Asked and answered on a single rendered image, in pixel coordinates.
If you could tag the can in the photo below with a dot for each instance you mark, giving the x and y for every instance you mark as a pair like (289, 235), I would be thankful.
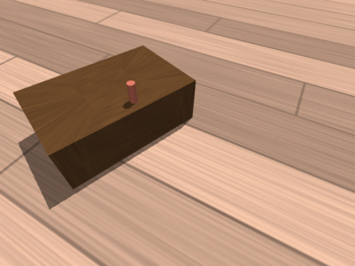
(132, 91)

